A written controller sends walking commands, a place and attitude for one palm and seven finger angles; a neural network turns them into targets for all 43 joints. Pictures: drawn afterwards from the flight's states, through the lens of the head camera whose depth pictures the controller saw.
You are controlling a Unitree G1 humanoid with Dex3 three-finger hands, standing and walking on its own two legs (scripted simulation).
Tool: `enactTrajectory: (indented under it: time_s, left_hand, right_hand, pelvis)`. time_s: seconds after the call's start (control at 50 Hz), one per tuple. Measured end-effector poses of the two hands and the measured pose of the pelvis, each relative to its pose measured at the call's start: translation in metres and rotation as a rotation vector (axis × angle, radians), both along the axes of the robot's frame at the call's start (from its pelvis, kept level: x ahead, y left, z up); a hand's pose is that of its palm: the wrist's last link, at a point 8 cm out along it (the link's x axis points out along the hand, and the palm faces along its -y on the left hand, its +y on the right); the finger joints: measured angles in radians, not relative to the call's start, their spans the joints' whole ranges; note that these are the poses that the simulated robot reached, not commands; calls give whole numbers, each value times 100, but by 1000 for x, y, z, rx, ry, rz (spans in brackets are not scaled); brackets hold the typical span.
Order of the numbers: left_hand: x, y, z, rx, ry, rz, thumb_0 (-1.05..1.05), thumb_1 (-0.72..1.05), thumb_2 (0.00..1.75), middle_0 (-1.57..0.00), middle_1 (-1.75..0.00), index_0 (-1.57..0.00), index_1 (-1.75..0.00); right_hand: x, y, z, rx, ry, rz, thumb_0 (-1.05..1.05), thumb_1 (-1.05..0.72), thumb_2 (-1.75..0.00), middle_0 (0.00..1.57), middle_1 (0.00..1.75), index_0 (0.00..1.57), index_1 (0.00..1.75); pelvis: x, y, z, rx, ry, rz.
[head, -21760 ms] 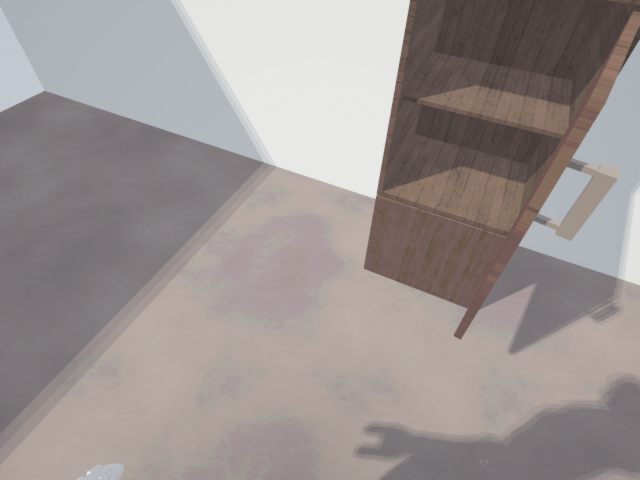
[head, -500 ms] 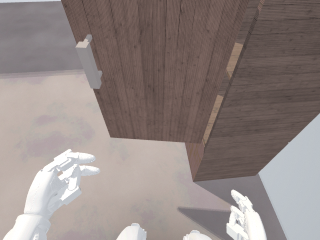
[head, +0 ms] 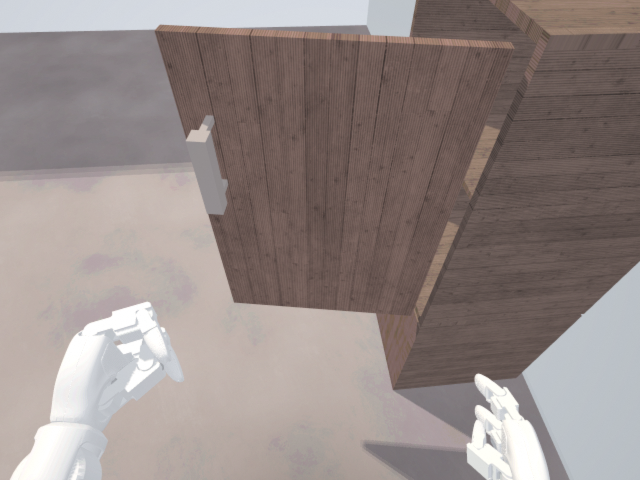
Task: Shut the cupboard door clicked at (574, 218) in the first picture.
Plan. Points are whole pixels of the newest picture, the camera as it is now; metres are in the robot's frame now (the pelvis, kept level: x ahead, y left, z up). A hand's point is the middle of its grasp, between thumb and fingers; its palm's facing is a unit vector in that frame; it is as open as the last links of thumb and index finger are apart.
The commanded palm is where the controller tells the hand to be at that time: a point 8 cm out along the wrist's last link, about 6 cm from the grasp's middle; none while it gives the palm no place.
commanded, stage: raise the hand and make a fist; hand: left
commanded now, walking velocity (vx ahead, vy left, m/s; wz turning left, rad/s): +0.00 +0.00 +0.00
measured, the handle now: (212, 165) +0.49 +0.20 +0.12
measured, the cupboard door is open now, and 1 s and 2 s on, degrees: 80 80 80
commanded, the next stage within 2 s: bring the fist close to the handle in 0.70 s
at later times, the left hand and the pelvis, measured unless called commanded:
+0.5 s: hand (155, 329) +0.24 +0.19 +0.12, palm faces +0.02 -1.00 -0.05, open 3.1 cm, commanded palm +0.21 +0.24 +0.13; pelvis +0.01 +0.00 +0.02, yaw +0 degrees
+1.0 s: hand (172, 314) +0.25 +0.18 +0.13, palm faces +0.05 -1.00 -0.07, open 3.1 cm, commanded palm +0.24 +0.23 +0.13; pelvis +0.00 -0.02 +0.02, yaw +0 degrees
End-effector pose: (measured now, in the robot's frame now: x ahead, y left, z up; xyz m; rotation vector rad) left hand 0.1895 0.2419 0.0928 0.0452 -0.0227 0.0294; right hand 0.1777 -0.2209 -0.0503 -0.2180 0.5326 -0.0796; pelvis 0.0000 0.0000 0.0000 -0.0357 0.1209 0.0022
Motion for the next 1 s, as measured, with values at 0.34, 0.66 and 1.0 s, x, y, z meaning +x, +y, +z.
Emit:
enactTrajectory:
  time_s: [0.34, 0.66, 1.0]
  left_hand:
    - [24, 10, 35, 10, -12, -2, 2, 90, 90, -129, -149, -129, -149]
    - [22, -4, 33, 10, 7, 14, 2, 90, 90, -130, -149, -130, -150]
    - [42, -10, 36, 26, -7, 21, 2, 90, 90, -130, -150, -130, -150]
  right_hand:
    - [-7, 11, 4, 22, 45, 19, 1, -90, -90, 21, 30, 20, 30]
    - [-19, -13, 7, 3, 47, -22, 1, -90, -90, 21, 30, 20, 30]
    - [-12, -23, 1, 16, 49, -9, 1, -90, -90, 21, 30, 20, 30]
  pelvis:
    - [6, 5, 17, 4, -60, 3]
    - [3, -5, 21, 17, -77, -6]
    - [1, -20, 21, 24, -77, 4]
